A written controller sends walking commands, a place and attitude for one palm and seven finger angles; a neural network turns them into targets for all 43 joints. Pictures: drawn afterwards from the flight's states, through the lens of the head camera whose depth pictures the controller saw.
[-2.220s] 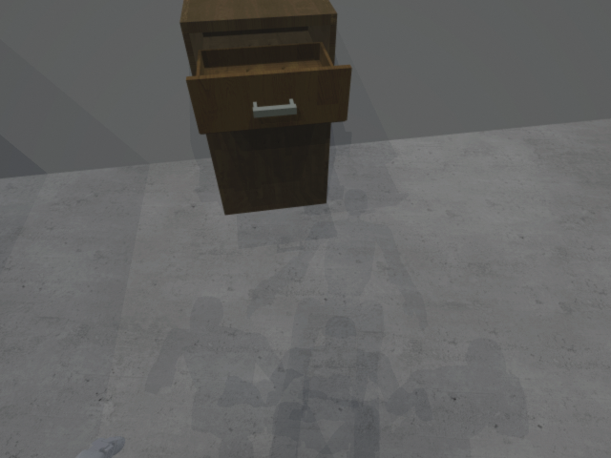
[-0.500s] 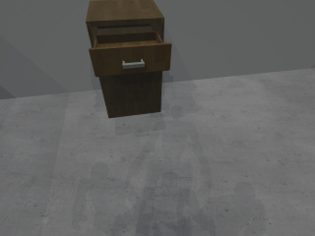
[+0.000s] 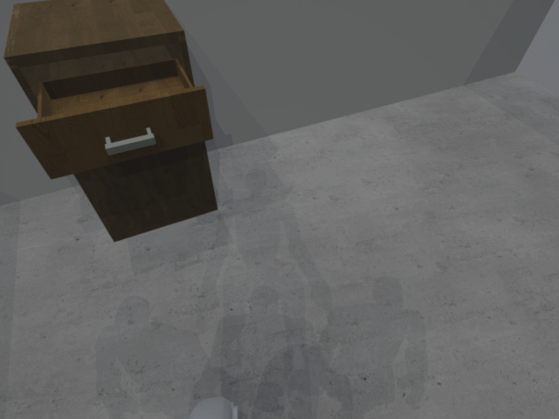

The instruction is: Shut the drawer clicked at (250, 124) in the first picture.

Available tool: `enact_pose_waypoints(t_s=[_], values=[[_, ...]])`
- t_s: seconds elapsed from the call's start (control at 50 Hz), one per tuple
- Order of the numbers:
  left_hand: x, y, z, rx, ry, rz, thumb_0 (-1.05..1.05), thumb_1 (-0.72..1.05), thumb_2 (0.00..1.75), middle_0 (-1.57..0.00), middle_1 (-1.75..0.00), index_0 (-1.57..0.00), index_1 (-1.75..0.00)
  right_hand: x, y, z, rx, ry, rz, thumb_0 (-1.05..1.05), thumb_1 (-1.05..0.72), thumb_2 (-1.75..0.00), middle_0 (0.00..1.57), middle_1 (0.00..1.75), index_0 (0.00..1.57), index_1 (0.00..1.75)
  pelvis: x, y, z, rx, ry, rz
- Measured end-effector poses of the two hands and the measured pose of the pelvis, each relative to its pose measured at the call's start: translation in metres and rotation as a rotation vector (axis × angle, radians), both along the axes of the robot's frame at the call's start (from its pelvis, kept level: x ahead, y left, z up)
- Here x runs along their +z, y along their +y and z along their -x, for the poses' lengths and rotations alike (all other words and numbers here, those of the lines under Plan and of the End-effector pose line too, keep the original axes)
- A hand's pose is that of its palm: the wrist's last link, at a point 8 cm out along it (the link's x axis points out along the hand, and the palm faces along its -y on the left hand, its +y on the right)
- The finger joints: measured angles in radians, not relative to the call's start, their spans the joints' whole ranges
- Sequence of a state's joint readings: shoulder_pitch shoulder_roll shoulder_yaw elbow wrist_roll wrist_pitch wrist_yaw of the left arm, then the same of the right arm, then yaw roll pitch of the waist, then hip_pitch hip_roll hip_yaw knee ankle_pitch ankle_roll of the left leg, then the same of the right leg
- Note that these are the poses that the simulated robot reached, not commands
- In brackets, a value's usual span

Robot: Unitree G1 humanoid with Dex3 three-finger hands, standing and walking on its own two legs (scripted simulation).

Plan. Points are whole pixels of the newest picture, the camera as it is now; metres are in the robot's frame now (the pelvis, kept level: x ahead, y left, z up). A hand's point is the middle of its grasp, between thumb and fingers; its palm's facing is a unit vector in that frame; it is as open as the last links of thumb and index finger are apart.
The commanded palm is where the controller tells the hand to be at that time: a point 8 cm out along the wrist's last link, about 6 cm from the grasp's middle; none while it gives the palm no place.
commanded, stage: walk to a spot facing it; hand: left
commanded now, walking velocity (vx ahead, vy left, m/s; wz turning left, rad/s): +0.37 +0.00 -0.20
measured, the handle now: (130, 139) +0.74 +0.43 -0.05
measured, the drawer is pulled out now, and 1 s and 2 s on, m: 0.30 0.30 0.30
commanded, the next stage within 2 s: turn to face it in 0.72 s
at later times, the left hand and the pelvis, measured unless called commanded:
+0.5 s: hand (148, 352) +0.26 +0.27 -0.18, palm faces -0.11 -0.98 -0.16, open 7.4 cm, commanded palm none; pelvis +0.21 +0.08 +0.00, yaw -12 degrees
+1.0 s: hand (239, 251) +0.49 +0.12 -0.17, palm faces -0.42 -0.88 -0.23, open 7.4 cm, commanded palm none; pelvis +0.31 +0.01 -0.01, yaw -24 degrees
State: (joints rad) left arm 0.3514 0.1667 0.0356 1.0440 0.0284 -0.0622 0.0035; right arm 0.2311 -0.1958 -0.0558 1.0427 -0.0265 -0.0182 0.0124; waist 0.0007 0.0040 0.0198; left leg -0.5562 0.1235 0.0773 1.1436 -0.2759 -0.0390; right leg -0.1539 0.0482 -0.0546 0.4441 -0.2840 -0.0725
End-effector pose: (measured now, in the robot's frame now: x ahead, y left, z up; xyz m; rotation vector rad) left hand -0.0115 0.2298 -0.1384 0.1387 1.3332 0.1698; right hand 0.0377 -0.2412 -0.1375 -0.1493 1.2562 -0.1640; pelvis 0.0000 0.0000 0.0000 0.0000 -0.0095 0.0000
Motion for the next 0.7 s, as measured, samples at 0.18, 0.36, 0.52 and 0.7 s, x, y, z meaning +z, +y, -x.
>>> enact_pose_waypoints(t_s=[0.18,0.36,0.52,0.7], values=[[-0.010,0.015,-0.042,0.028,0.084,0.046,0.01,0.90,0.90,-0.20,-0.30,-0.20,-0.29,0.014,0.046,-0.148,0.056,-0.184,-0.026,0.00,-0.91,-0.90,0.19,0.29,0.19,0.30,-0.003,0.030,-0.079,-0.039,0.004,0.030],[-0.032,0.068,-0.139,-0.040,0.142,0.057,0.01,0.91,0.90,-0.20,-0.30,-0.20,-0.29,0.009,0.085,-0.197,-0.030,-0.196,0.025,0.00,-0.91,-0.90,0.20,0.30,0.20,0.30,-0.015,0.069,-0.161,-0.129,-0.021,0.022],[-0.010,0.085,-0.291,-0.174,-0.033,0.036,0.01,0.91,0.90,-0.19,-0.30,-0.19,-0.29,0.020,0.080,-0.148,-0.227,-0.019,0.084,-0.02,-0.95,-0.90,0.20,0.30,0.20,0.30,0.003,0.082,-0.215,-0.223,-0.013,0.010],[-0.001,0.042,-0.414,-0.350,-0.105,0.039,0.01,0.91,0.90,-0.19,-0.30,-0.19,-0.29,0.004,0.104,-0.114,-0.384,0.155,-0.005,0.00,-0.92,-0.90,0.20,0.29,0.20,0.30,-0.001,0.068,-0.261,-0.320,-0.012,-0.002]])
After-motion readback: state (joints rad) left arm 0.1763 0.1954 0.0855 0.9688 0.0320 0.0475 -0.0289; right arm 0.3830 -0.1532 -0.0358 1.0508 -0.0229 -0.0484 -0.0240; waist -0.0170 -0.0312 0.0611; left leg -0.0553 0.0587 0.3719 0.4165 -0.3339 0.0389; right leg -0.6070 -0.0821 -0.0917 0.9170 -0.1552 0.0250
